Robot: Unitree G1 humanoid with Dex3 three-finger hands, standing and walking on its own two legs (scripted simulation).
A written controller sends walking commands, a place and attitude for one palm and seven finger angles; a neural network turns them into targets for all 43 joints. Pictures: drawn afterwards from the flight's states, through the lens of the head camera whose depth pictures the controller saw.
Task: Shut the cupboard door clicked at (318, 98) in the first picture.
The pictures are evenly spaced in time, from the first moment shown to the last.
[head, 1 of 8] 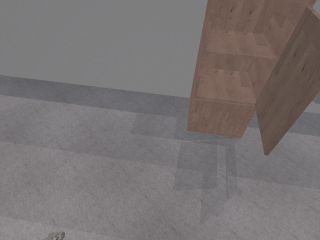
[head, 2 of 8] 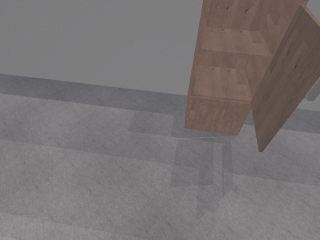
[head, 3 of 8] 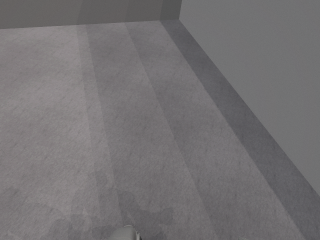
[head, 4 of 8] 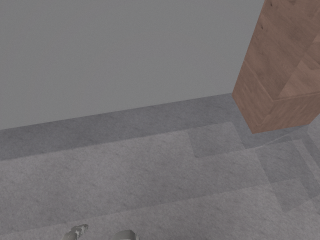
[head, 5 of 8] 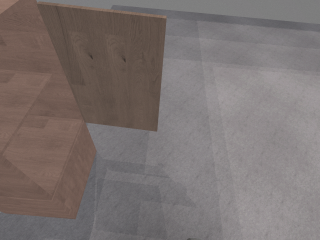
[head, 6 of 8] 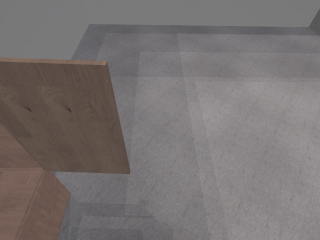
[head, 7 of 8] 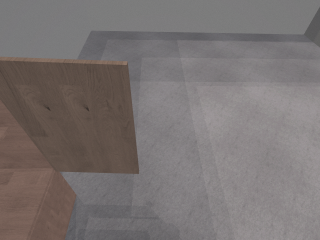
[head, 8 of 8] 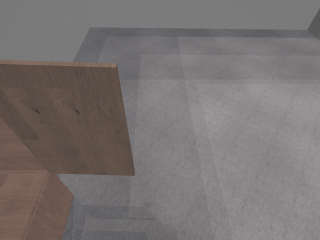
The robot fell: no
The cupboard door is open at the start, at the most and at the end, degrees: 87 87 87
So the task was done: no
